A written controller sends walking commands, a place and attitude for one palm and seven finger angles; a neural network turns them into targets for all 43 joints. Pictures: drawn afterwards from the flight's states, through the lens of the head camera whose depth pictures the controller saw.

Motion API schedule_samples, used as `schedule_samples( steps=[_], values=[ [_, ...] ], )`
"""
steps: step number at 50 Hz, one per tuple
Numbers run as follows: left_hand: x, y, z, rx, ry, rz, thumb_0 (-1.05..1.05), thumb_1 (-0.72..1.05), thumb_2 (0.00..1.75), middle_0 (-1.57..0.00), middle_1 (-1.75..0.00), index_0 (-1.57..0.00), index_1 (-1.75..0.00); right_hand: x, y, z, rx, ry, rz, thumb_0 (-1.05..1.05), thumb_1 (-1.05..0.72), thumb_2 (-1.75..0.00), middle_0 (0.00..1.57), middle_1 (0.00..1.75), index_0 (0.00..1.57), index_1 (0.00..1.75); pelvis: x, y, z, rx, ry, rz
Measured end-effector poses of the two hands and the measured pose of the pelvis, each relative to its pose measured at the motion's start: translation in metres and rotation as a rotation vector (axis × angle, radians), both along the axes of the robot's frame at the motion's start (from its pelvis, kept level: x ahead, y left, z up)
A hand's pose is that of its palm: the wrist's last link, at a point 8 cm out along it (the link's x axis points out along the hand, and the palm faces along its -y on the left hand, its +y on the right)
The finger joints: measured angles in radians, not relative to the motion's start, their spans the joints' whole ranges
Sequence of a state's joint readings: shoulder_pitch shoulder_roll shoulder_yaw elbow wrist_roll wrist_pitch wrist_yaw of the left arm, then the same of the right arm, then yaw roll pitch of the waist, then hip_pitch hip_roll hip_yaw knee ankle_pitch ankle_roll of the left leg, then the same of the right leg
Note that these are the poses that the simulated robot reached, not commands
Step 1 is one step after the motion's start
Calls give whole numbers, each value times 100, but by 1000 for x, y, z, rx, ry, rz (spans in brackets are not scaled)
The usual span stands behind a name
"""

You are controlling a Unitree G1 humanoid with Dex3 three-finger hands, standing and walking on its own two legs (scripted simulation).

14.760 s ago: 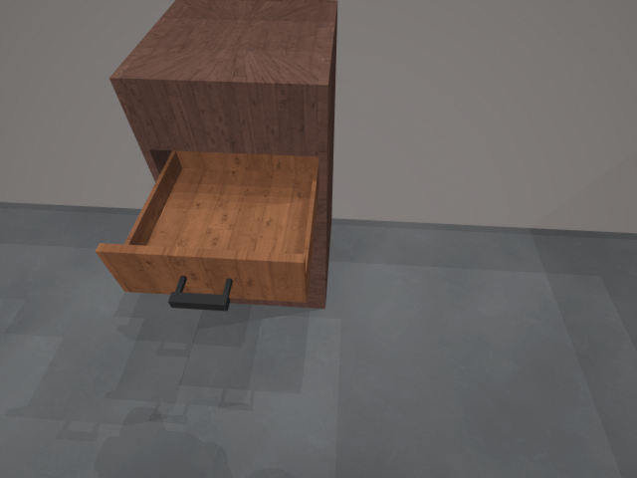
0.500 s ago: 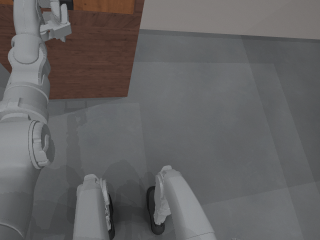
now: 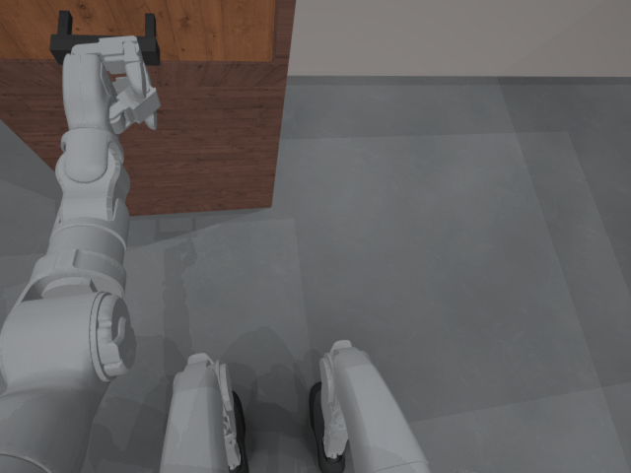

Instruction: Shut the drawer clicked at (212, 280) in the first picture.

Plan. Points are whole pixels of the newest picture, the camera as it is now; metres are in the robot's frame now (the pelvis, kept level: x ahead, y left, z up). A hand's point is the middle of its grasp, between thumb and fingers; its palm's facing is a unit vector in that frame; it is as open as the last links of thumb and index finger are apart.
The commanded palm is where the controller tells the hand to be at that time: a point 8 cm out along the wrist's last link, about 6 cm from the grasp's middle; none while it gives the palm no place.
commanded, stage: pull the fist back off the drawer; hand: left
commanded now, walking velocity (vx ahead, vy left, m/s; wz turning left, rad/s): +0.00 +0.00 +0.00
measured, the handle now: (108, 36) +0.63 +0.19 +0.03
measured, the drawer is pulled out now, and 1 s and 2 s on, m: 0.00 0.00 0.00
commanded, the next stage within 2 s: draw the hand back to the body in 0.02 s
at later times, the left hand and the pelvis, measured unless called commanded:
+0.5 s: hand (68, 125) +0.44 +0.18 +0.13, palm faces +0.06 -1.00 -0.04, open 3.3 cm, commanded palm +0.40 +0.22 +0.14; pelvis +0.05 -0.01 +0.09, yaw +4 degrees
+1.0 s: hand out of the picture +0.32 +0.22 +0.25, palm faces +0.30 -0.91 -0.30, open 3.3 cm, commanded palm +0.26 +0.26 +0.28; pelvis +0.08 +0.00 +0.18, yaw +5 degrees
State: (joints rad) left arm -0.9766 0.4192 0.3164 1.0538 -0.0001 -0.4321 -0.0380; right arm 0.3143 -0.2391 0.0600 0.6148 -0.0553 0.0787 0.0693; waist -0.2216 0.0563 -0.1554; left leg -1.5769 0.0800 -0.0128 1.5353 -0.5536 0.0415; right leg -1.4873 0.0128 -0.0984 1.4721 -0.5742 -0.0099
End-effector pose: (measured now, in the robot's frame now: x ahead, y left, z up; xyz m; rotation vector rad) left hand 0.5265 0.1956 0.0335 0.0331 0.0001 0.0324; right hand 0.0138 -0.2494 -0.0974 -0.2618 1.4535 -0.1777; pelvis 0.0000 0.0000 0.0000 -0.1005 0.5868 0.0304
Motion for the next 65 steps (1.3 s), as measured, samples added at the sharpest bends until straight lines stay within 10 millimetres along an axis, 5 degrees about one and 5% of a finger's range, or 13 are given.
schedule_samples(
  steps=[11, 22, 33, 41, 50, 65],
  values=[
    [-8, 5, 11, 10, -29, 3, 3, 88, 90, -140, -160, -140, -160, 47, -8, 4, 19, -42, 4, 0, -90, -90, 20, 30, 20, 30, 19, -4, 13, 19, -7, 0],
    [-96, 27, 78, 11, 33, 32, 2, 90, 90, -140, -160, -140, -160, 132, 1, 67, 69, -256, 62, 1, -90, -90, 20, 30, 20, 30, 45, -9, 81, 52, -140, 23],
    [-158, 34, 138, 27, 16, -8, 1, 90, 90, -140, -160, -140, -160, 211, 1, 137, 39, -533, 142, 1, -90, -90, 20, 30, 20, 30, 61, -8, 120, 68, -300, 50],
    [-212, 50, 177, 208, 176, 169, 2, 90, 90, -140, -160, -140, -160, 238, 26, 177, 63, -629, 142, 1, -90, -90, 20, 30, 20, 30, 69, -5, 154, 95, -434, 46],
    [-245, 66, 238, 258, 100, 291, 2, 90, 90, -140, -160, -140, -160, 259, 50, 198, 132, -715, 206, 1, -90, -90, 20, 30, 20, 30, 77, -4, 175, 113, -547, 51],
    [-317, 78, 318, 402, -67, 411, 1, 89, 90, -140, -160, -140, -160, 270, 39, 211, 141, -795, 249, 1, -90, -90, 20, 30, 20, 30, 83, -12, 185, 121, -625, 51]
  ],
)
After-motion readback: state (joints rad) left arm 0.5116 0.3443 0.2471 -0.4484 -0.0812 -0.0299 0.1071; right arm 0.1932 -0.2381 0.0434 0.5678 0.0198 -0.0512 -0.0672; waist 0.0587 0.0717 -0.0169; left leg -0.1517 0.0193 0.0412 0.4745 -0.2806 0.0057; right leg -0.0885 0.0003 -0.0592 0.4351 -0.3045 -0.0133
